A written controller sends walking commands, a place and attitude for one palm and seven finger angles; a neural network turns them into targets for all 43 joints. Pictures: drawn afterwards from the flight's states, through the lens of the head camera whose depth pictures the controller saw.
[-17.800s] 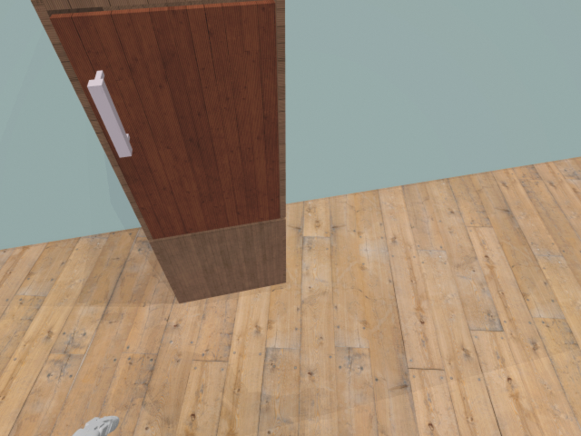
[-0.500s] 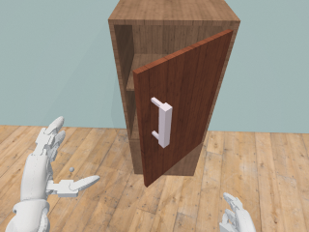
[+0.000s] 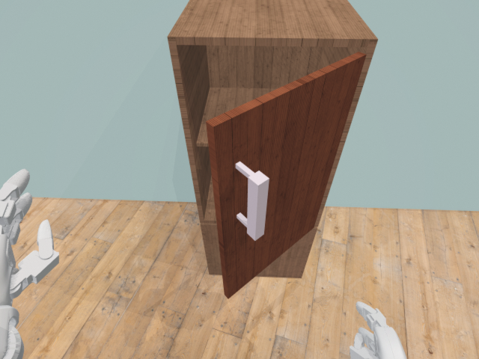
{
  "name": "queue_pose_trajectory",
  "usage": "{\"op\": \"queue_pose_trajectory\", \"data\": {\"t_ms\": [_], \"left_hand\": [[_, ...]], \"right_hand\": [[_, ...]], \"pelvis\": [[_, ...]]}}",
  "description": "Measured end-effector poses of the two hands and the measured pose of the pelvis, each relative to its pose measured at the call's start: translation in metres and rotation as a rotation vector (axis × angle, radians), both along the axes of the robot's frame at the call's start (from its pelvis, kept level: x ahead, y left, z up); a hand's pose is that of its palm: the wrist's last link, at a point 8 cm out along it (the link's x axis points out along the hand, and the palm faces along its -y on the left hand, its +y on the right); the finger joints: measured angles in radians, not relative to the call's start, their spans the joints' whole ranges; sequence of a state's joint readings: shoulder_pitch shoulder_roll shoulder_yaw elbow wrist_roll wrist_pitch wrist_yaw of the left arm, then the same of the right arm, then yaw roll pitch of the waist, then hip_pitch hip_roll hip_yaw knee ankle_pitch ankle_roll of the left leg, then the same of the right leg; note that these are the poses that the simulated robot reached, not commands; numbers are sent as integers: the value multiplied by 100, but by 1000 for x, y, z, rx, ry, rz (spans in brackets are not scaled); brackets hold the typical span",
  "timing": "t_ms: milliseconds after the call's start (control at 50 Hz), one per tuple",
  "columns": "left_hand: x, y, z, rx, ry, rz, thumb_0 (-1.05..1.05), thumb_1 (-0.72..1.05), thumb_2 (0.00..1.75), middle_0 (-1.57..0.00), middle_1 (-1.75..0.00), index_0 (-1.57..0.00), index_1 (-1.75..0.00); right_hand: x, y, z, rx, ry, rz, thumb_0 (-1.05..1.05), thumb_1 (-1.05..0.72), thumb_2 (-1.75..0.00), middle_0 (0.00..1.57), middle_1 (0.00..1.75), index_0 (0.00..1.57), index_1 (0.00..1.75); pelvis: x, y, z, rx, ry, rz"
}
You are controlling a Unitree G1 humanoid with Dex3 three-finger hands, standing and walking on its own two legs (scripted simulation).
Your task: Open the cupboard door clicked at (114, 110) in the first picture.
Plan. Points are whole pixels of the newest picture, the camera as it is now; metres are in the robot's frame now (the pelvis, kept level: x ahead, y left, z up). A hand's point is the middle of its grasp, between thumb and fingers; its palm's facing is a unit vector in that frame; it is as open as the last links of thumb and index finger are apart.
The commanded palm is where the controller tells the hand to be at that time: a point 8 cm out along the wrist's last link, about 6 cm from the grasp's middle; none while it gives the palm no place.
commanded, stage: draw the hand back to the body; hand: left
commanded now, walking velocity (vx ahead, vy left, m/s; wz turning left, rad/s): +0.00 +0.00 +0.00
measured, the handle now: (248, 201) +0.37 +0.04 +0.07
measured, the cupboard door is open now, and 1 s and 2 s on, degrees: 43 43 43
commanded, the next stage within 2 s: step back with the hand held close in 0.26 s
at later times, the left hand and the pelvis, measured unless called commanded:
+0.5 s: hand (66, 249) +0.19 +0.25 +0.16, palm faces +0.45 -0.79 -0.43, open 7.4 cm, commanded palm +0.14 +0.28 +0.17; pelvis +0.00 -0.02 +0.00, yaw +0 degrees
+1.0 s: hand out of the picture +0.11 +0.28 +0.15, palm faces +0.42 -0.76 -0.50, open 7.4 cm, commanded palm +0.05 +0.32 +0.17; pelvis -0.09 +0.02 -0.02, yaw +0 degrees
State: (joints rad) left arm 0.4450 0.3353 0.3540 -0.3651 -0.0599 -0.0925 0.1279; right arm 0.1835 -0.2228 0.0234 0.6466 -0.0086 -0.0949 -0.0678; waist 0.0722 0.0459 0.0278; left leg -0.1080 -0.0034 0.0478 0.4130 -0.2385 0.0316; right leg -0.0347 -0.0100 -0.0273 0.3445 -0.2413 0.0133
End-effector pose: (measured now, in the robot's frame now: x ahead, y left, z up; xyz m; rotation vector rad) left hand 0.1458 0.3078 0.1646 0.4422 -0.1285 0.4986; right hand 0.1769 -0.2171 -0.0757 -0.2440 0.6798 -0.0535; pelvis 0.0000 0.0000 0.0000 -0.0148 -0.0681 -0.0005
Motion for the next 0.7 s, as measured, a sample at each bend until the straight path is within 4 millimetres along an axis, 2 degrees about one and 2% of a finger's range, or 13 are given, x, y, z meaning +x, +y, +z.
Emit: {"op": "queue_pose_trajectory", "data": {"t_ms": [140, 300, 400, 480, 580, 700], "left_hand": [[5, -15, -8, -29, 26, -28, 1, 87, 89, -21, -30, -21, -30], [4, -20, 2, 5, 10, -32, 1, 89, 90, -21, -30, -21, -30], [3, -22, 0, -5, 20, -23, 1, 89, 90, -21, -30, -21, -30], [5, -21, 10, 51, -5, -44, 1, 89, 90, -21, -30, -21, -30], [7, -25, 4, 78, 52, -106, 1, 89, 90, -21, -30, -21, -30], [0, -20, -7, 89, 110, -162, 1, 89, 90, -21, -30, -21, -30]], "right_hand": [[2, -5, -1, 0, 3, -2, 1, -90, -90, 20, 30, 20, 30], [1, -11, -2, 14, 0, -15, 1, -90, -90, 20, 30, 20, 30], [-2, -16, -4, 17, 9, -22, 1, -90, -90, 20, 30, 20, 30], [-6, -20, -4, 16, 20, -29, 1, -90, -90, 20, 30, 20, 30], [-15, -29, -3, 2, 33, -82, 1, -90, -90, 20, 30, 20, 30], [-38, -32, 0, -29, 57, -150, 1, -91, -90, 20, 30, 20, 30]], "pelvis": [[2, -5, 0, 2, 4, 1], [3, -12, 0, 2, -1, -2], [2, -16, 1, 3, -2, -2], [-3, -17, 0, -7, 24, -3], [-12, -11, -1, -11, 59, -22], [-28, -1, -3, -7, 70, -37]]}}
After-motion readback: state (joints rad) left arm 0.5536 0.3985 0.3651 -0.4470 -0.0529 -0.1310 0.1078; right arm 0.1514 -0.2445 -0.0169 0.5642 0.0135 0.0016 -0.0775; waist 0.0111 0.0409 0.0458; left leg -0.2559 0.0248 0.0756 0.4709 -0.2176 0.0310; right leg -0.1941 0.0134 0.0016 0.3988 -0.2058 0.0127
